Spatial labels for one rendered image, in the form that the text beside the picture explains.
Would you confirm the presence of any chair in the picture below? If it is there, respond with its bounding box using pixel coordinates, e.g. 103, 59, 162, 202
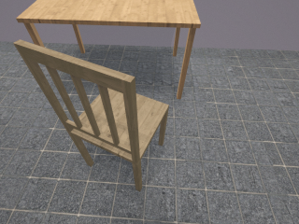
13, 39, 169, 191

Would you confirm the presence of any table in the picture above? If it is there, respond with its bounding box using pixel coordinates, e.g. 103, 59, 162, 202
16, 0, 201, 100

